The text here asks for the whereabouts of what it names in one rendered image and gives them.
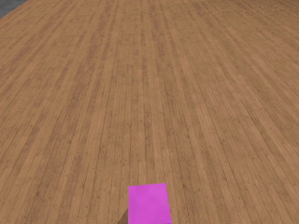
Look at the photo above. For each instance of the carton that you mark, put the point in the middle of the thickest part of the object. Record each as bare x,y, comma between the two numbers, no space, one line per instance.
148,204

